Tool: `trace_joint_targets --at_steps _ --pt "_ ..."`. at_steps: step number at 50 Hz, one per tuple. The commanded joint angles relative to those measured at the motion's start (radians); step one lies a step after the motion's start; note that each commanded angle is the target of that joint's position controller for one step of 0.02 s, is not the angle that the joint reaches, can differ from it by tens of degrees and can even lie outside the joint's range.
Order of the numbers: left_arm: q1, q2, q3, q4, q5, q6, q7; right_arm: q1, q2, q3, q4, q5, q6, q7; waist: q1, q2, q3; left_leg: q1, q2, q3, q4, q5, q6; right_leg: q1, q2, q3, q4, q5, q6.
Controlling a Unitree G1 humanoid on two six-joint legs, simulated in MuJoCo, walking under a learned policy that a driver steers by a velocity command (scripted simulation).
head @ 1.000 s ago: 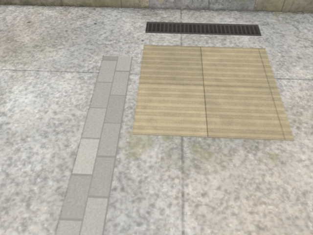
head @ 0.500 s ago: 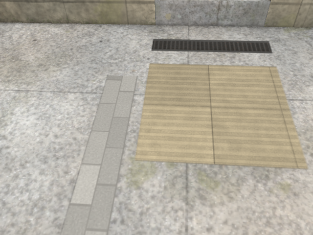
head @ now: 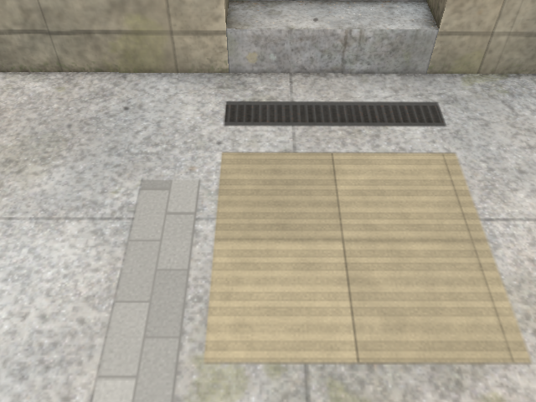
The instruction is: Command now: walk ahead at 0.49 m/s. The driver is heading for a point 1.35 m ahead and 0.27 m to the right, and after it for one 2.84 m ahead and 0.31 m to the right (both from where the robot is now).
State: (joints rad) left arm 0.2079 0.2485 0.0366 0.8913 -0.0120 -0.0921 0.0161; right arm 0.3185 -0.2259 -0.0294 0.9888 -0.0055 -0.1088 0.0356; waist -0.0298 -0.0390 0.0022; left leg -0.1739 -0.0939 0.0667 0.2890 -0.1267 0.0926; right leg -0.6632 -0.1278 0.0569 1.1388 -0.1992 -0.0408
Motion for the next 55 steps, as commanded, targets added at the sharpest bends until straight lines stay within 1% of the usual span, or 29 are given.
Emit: trace_joint_targets --at_steps 1,5,10,12,13,14,15,16,17,18,19,20,21,23,26,32,36,39,41,42,43,44,45,46,47,48,49,51,55 --pt "0.034 0.046 0.014 -0.042 0.013 0.003 0.007 -0.041 -0.132 -0.021 -0.055 0.001 -0.018 -0.02 0.047 0.075 0.054 -0.107 0.28 -0.207 -0.206 0.071 0.171 -0.02 -0.042 0.001 -0.141 0.162 0.027" --pt "-0.129 0.029 0.007 -0.085 0.003 -0.009 -0.006 0.041 -0.16 -0.025 -0.038 0.017 -0.005 -0.035 -0.013 0.076 0.054 -0.017 0.264 -0.16 -0.188 0.086 0.126 0.012 0.004 -0.038 -0.432 0.307 0.035" --pt "-0.25 0.043 0.003 -0.134 -0.01 -0.018 -0.036 0.114 -0.17 -0.032 -0.004 0.027 0.017 -0.038 -0.049 0.091 0.081 0.146 0.328 -0.179 -0.116 0.06 0.113 0.008 0.033 -0.043 -0.583 0.217 0.016" --pt "-0.227 0.065 0.01 -0.14 -0.01 -0.027 -0.047 0.105 -0.182 -0.038 -0.003 0.027 0.027 -0.04 -0.022 0.104 0.067 0.19 0.351 -0.193 -0.061 0.113 0.097 0.066 0.049 -0.052 -0.624 0.135 -0.012" --pt "-0.172 0.084 0.02 -0.129 -0.009 -0.031 -0.048 0.085 -0.189 -0.039 -0.007 0.027 0.033 -0.04 0.015 0.115 0.038 0.191 0.345 -0.183 0.002 0.231 0.083 0.155 0.074 -0.074 -0.644 0.107 -0.029" --pt "-0.043 0.12 0.041 -0.091 -0.008 -0.033 -0.045 0.067 -0.177 -0.034 -0.013 0.022 0.038 -0.04 0.082 0.107 -0.036 0.172 0.297 -0.143 0.155 0.395 0.06 0.325 0.108 -0.1 -0.666 0.1 -0.054" --pt "0.162 0.192 0.069 -0.039 -0.001 -0.035 -0.037 0.057 -0.138 -0.017 -0.034 0.007 0.038 -0.039 0.159 0.053 -0.181 0.027 0.236 -0.086 0.428 0.36 0.025 0.621 0.018 -0.001 -0.638 0.125 -0.11" --pt "0.295 0.308 0.098 -0.013 0.015 -0.026 -0.035 0.16 -0.021 0.019 -0.052 0.004 0.016 -0.03 0.143 -0.198 -0.328 -0.399 0.066 -0.012 0.838 -0.025 -0.057 1.03 -0.232 0.434 -0.697 0.018 -0.268" --pt "0.31 0.228 0.075 -0.008 0.012 -0.025 -0.039 0.161 -0.059 0.013 -0.036 0.02 -0.012 -0.025 0.149 -0.22 -0.392 -0.545 0.045 -0.167 1.002 -0.42 -0.046 1.073 -0.284 0.689 -0.834 -0.066 -0.304" --pt "0.216 0.166 0.054 -0.024 0.007 -0.028 -0.039 0.068 -0.156 -0.012 -0.062 0.047 -0.026 -0.021 0.13 -0.149 -0.239 -0.63 0.11 -0.185 1.061 -0.362 -0.024 0.948 -0.251 0.548 -0.842 -0.07 -0.244" --pt "0.115 0.129 0.04 -0.049 0.005 -0.025 -0.039 0.001 -0.163 -0.015 -0.08 0.049 -0.028 -0.025 0.099 -0.076 -0.154 -0.61 0.167 -0.155 1.03 -0.262 -0.017 0.799 -0.211 0.399 -0.86 0.003 -0.21" --pt "0.048 0.097 0.03 -0.059 0.008 -0.024 -0.044 -0.033 -0.149 -0.019 -0.085 0.035 -0.022 -0.031 0.071 -0.02 -0.087 -0.57 0.201 -0.138 0.963 -0.191 -0.023 0.666 -0.165 0.298 -0.899 0.073 -0.192" --pt "0.018 0.074 0.022 -0.06 0.014 -0.026 -0.048 -0.025 -0.135 -0.025 -0.083 0.025 -0.007 -0.036 0.037 -0.032 -0.054 -0.508 0.231 -0.141 0.902 -0.142 -0.027 0.577 -0.125 0.222 -0.936 0.114 -0.172" --pt "0.035 0.072 0.023 -0.037 0.017 -0.03 -0.053 0.011 -0.089 -0.022 -0.072 0.021 0.019 -0.038 0.01 -0.042 -0.034 -0.446 0.235 -0.125 0.858 -0.097 -0.04 0.5 -0.091 0.146 -0.979 0.195 -0.178" --pt "0.092 0.11 0.033 -0.003 0.018 -0.032 -0.04 -0.062 -0.09 -0.028 -0.102 0.013 0.03 -0.043 0.012 -0.016 0.004 -0.53 0.241 -0.12 0.743 0.008 -0.063 0.515 -0.089 0.085 -1.005 0.313 -0.191" --pt "0.178 0.129 0.034 0.035 0.006 -0.016 -0.015 -0.284 -0.064 -0.022 -0.167 0.016 0.02 -0.029 0.072 -0.02 0.05 -0.526 0.204 -0.081 0.395 0.24 -0.072 0.565 -0.063 0.006 -1.034 0.259 -0.155" --pt "0.242 0.135 0.039 0.075 -0.002 -0.002 -0.01 -0.389 -0.067 -0.016 -0.206 0.025 0.013 -0.01 0.102 -0.021 0.091 -0.551 0.186 -0.077 0.287 0.207 -0.056 0.684 -0.107 0.01 -1.002 0.243 -0.153" --pt "0.237 0.147 0.048 0.087 -0.006 0.012 -0.002 -0.404 -0.083 -0.019 -0.227 0.026 0.001 0.008 0.082 -0.028 0.087 -0.52 0.172 -0.071 0.239 0.11 -0.023 0.761 -0.143 0.016 -0.937 0.323 -0.137" --pt "0.208 0.16 0.052 0.082 -0.006 0.02 -0.001 -0.312 -0.12 -0.038 -0.208 0.024 -0.005 0.008 0.023 -0.051 0.025 -0.331 0.121 -0.032 0.218 0.052 0.004 0.75 -0.129 0.01 -0.824 0.568 -0.116" --pt "0.189 0.147 0.046 0.077 -0.002 0.026 -0.003 -0.161 -0.158 -0.062 -0.162 0.023 -0.006 0.002 -0.054 -0.042 -0.058 -0.125 0.088 -0.011 0.2 0.061 0.027 0.701 -0.079 -0.016 -0.658 0.68 -0.094" --pt "0.179 0.116 0.03 0.054 0.009 0.025 -0.006 0.037 -0.228 -0.086 -0.117 0.012 -0.007 -0.009 -0.127 0.016 -0.202 0.202 0.212 -0.141 0.237 0.082 0.081 0.503 -0.019 -0.049 -0.382 0.516 -0.061" --pt "0.304 -0.019 -0.008 0.044 0.009 0.006 -0.015 0.149 -0.325 -0.109 -0.094 -0.004 -0.002 -0.015 -0.085 0.267 -0.364 0.598 0.483 -0.593 0.166 -0.046 0.231 0.088 0.161 -0.078 0.025 -0.056 0.013" --pt "0.288 0.039 0.004 0.065 -0.017 -0.018 -0.019 0.149 -0.236 -0.084 -0.094 0.003 0.0 -0.015 -0.104 0.273 -0.423 0.596 0.524 -0.792 0.036 -0.141 0.247 -0.025 0.172 0.087 0.191 -0.363 0.005" --pt "0.197 0.124 0.03 0.037 -0.044 -0.028 -0.018 0.058 -0.185 -0.067 -0.106 0.01 -0.003 -0.018 -0.089 0.215 -0.248 0.451 0.494 -0.629 0.017 -0.15 0.185 -0.103 0.115 0.092 0.235 -0.309 -0.011" --pt "0.13 0.13 0.033 0.018 -0.043 -0.026 -0.011 -0.032 -0.144 -0.055 -0.125 0.01 -0.005 -0.019 -0.055 0.144 -0.156 0.291 0.457 -0.483 -0.01 -0.112 0.144 -0.082 0.053 0.059 0.196 -0.21 -0.017" --pt "0.098 0.116 0.039 0.012 -0.03 -0.016 -0.002 -0.096 -0.107 -0.044 -0.126 0.006 -0.01 -0.015 -0.024 0.105 -0.08 0.147 0.416 -0.38 -0.056 -0.062 0.117 -0.036 0.02 0.047 0.132 -0.142 -0.015" --pt "0.12 0.099 0.047 0.019 -0.023 0.001 0.002 -0.13 -0.081 -0.037 -0.123 -0.003 -0.016 -0.013 0.013 0.128 -0.05 0.061 0.378 -0.291 -0.093 -0.029 0.093 0.028 -0.009 0.056 0.083 -0.096 -0.017" --pt "0.162 0.042 0.044 0.03 -0.024 0.031 0.0 -0.129 -0.081 -0.041 -0.103 -0.01 -0.021 -0.012 0.04 0.134 -0.02 -0.021 0.354 -0.191 -0.141 0.032 0.09 0.084 -0.018 0.051 0.053 -0.055 -0.019" --pt "0.076 0.046 0.055 -0.014 -0.015 0.05 0.001 -0.095 -0.124 -0.055 -0.074 -0.016 -0.022 -0.034 0.043 0.094 0.031 0.003 0.352 -0.062 -0.17 0.16 0.093 -0.041 -0.014 0.078 -0.058 0.103 -0.004"
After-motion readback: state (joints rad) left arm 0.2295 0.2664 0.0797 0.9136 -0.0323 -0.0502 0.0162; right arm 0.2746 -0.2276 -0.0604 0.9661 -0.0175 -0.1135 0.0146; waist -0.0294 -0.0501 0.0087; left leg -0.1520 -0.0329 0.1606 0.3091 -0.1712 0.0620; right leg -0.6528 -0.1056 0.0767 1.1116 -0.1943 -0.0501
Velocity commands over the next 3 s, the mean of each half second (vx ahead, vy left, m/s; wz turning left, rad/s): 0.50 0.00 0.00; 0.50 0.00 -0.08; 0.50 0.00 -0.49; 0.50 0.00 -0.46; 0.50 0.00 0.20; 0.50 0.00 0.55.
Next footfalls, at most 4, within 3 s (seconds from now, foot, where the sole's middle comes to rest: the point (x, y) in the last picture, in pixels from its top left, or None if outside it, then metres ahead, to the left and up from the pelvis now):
0.30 right None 0.34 -0.17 -0.78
0.86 left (242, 353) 0.65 0.08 -0.78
1.42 right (335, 268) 0.91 -0.20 -0.78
1.92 left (305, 184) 1.26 -0.14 -0.78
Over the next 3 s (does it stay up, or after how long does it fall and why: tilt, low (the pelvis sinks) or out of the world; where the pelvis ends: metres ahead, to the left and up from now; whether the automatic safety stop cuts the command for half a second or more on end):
stays up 1.53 -0.34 -0.02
